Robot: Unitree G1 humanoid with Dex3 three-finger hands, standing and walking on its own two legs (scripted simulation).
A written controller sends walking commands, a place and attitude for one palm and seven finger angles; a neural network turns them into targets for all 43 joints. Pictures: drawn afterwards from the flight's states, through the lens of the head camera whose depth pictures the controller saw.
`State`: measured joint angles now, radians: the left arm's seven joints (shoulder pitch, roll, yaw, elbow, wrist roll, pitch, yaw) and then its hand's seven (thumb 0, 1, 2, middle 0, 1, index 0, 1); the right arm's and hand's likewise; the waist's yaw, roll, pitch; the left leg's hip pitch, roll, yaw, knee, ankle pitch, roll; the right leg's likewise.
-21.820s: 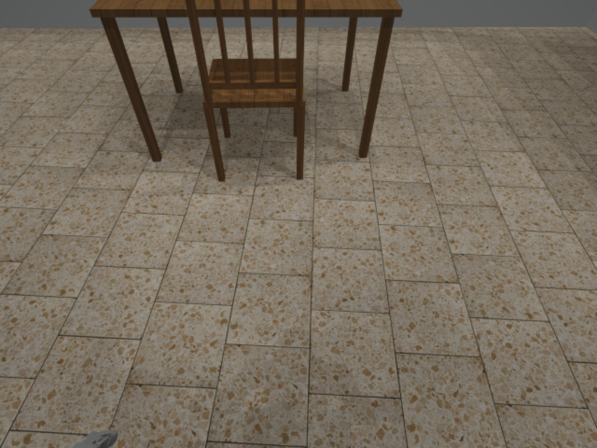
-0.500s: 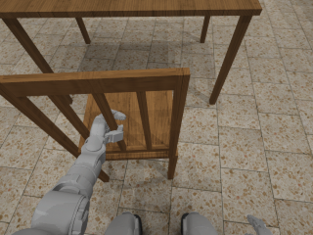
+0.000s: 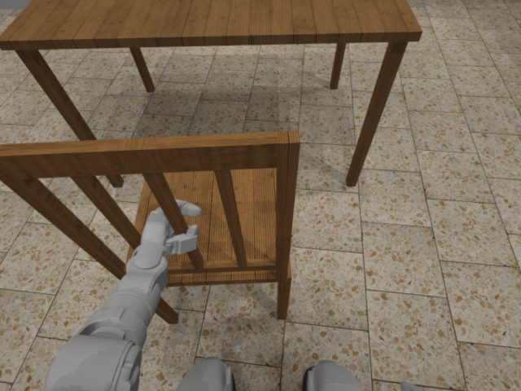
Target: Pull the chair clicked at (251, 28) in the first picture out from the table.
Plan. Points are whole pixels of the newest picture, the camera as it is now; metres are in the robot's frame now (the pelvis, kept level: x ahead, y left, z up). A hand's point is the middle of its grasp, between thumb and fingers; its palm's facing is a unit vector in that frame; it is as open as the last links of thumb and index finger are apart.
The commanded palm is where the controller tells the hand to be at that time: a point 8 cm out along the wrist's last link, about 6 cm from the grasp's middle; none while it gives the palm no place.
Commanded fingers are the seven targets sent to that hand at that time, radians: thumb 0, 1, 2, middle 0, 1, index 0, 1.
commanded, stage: step backward, pulling the chair out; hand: left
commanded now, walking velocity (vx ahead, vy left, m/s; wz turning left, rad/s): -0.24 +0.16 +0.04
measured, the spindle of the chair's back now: (181, 228) +0.38 +0.17 -0.04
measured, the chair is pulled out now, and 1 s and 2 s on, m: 0.44 0.45 0.52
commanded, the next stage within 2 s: none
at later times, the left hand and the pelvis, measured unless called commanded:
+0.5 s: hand (191, 235) +0.36 +0.15 -0.04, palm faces +0.07 -0.97 -0.21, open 5.5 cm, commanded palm +0.37 +0.20 -0.03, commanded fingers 0.00 0.90 0.90 -0.50 -1.45 -0.50 -1.45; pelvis +0.00 +0.00 +0.01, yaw +1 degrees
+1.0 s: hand (189, 240) +0.35 +0.15 -0.04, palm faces +0.07 -0.97 -0.21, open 5.5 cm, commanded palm +0.36 +0.20 -0.04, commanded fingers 0.00 0.90 0.90 -0.50 -1.45 -0.50 -1.45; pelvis -0.02 +0.01 +0.00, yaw +1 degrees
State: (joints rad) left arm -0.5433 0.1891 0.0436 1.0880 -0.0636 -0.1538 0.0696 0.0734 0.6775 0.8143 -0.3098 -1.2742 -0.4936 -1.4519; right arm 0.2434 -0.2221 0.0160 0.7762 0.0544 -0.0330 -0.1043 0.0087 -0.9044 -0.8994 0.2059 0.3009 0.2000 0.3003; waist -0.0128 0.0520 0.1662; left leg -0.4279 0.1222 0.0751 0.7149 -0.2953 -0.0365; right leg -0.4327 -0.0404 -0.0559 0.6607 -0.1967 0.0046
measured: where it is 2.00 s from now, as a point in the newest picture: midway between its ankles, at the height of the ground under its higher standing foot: outside the picture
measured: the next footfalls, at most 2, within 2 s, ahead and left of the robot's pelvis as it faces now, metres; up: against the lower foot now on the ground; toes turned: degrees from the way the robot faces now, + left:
left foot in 1.02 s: +0.00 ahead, +0.16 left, +0.00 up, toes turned +4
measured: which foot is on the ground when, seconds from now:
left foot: down 0.00-0.86, up 0.88-1.00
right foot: down 0.00-1.00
